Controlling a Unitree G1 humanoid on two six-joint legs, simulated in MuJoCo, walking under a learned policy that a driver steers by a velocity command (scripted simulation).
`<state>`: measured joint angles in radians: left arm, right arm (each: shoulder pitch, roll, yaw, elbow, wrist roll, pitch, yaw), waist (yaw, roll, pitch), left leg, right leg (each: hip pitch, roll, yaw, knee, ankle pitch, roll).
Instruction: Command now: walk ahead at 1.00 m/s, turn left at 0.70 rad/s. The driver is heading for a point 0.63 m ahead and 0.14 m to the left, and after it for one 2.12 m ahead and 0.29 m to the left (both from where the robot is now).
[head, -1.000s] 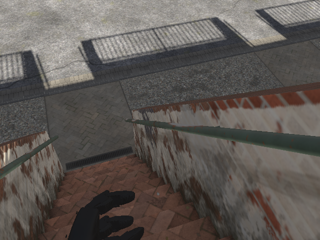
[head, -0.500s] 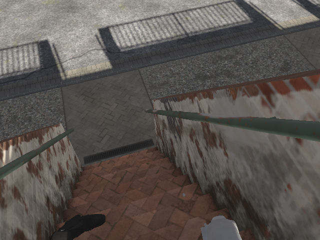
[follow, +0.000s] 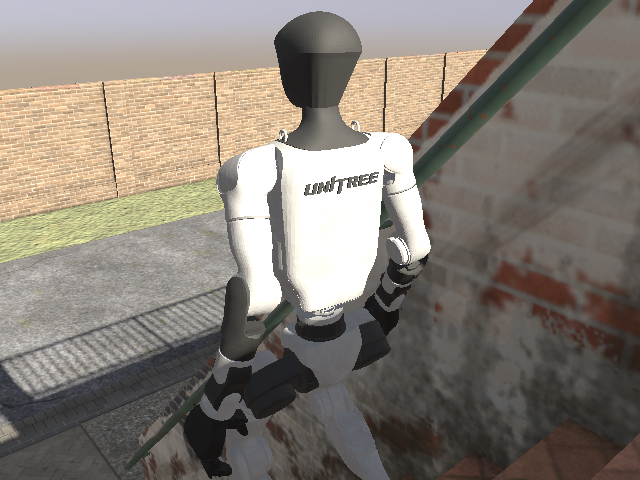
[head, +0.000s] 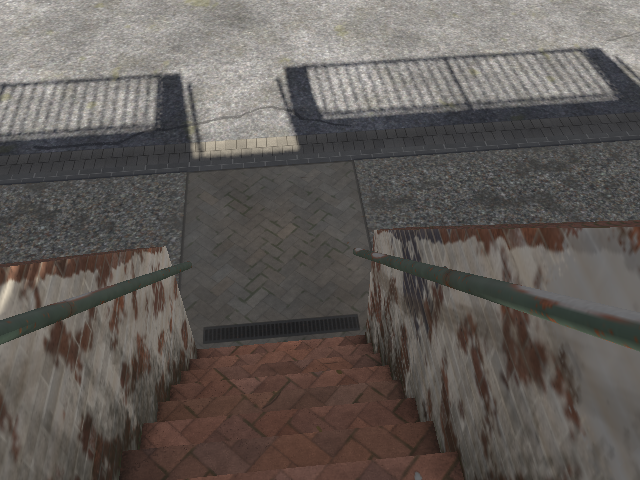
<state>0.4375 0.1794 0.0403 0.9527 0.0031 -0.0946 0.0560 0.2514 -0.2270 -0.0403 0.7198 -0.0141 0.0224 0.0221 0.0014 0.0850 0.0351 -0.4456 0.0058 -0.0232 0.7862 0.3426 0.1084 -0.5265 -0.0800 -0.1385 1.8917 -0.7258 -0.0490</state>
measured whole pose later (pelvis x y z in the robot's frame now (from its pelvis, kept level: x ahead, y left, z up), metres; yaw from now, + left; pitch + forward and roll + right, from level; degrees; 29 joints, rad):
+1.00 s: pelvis +0.58 +0.16 -0.66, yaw +17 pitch +0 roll +4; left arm 0.20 0.26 0.06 0.70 -0.02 0.05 -0.01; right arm 0.43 -0.18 -0.01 0.91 0.00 -0.06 -0.07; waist -0.02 -0.09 0.02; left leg -0.43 0.13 0.19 1.40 -0.88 -0.04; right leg -0.79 -0.05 0.12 0.97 0.48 0.00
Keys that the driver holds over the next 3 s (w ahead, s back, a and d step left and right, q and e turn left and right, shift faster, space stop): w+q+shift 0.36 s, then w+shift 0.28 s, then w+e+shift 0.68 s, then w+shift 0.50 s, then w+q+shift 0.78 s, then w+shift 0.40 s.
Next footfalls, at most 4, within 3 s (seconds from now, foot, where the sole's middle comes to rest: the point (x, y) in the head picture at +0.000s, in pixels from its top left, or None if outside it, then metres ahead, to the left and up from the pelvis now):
0.32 right None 0.30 -0.09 -1.05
0.72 left None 0.49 0.26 -1.29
1.08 right None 0.73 0.06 -1.53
1.44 left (247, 471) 0.93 0.33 -1.77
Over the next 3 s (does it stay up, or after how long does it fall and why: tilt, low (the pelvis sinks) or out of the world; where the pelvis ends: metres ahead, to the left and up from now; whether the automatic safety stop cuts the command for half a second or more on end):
stays up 1.74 0.16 -1.85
